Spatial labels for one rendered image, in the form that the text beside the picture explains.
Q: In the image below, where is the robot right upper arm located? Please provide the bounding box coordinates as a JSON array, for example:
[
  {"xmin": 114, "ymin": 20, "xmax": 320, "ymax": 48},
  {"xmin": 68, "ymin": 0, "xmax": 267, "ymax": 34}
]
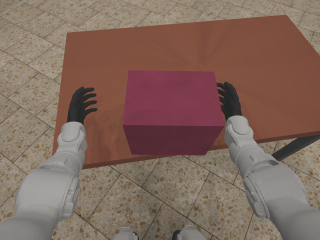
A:
[{"xmin": 243, "ymin": 164, "xmax": 320, "ymax": 240}]

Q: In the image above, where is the robot left hand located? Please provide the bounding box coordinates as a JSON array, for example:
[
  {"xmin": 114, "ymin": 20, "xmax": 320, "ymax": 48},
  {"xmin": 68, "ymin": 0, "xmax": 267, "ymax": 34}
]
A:
[{"xmin": 67, "ymin": 86, "xmax": 98, "ymax": 125}]

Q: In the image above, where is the robot right hand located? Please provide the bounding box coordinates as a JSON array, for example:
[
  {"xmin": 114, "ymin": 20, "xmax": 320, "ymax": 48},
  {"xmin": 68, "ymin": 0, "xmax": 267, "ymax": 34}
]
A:
[{"xmin": 216, "ymin": 81, "xmax": 242, "ymax": 121}]

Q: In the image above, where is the robot left forearm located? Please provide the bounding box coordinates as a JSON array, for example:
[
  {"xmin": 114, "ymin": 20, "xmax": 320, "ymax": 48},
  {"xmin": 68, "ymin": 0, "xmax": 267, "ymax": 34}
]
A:
[{"xmin": 14, "ymin": 121, "xmax": 88, "ymax": 212}]

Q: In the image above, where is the robot shin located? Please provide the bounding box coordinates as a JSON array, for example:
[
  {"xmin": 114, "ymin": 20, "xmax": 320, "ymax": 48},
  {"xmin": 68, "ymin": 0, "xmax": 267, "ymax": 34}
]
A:
[
  {"xmin": 180, "ymin": 225, "xmax": 194, "ymax": 232},
  {"xmin": 119, "ymin": 227, "xmax": 133, "ymax": 233}
]

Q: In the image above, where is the right robot shin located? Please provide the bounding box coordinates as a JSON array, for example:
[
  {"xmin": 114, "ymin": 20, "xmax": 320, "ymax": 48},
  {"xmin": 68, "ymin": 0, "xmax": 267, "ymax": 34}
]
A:
[{"xmin": 180, "ymin": 225, "xmax": 194, "ymax": 232}]

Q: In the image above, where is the left robot shin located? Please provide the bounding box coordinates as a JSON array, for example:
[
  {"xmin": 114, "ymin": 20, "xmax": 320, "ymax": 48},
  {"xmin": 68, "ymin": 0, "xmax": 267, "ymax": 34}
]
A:
[{"xmin": 119, "ymin": 227, "xmax": 133, "ymax": 233}]

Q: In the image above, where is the robot left upper arm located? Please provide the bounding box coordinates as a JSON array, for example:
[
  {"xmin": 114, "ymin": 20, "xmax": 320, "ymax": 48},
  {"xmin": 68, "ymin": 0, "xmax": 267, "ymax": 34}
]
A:
[{"xmin": 0, "ymin": 168, "xmax": 80, "ymax": 240}]

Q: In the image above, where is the carton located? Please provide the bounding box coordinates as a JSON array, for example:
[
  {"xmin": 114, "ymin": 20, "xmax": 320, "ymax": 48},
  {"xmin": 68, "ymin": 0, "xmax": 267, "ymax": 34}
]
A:
[{"xmin": 122, "ymin": 70, "xmax": 225, "ymax": 156}]

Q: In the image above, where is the robot right forearm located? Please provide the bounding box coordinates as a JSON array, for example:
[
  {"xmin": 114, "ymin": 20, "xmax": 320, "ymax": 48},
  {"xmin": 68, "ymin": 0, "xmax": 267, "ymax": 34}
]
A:
[{"xmin": 224, "ymin": 115, "xmax": 309, "ymax": 203}]

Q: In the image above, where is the table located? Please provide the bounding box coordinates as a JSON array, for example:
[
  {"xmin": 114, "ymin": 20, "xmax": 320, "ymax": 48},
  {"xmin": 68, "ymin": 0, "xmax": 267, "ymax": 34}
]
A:
[{"xmin": 51, "ymin": 15, "xmax": 320, "ymax": 170}]

